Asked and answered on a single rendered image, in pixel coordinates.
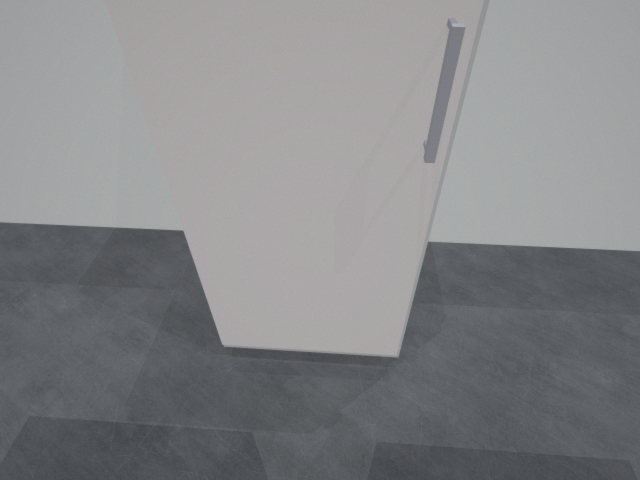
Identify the fridge door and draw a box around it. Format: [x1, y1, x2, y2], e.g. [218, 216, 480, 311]
[105, 0, 484, 355]

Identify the handle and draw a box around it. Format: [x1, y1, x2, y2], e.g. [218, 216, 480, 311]
[423, 18, 466, 163]

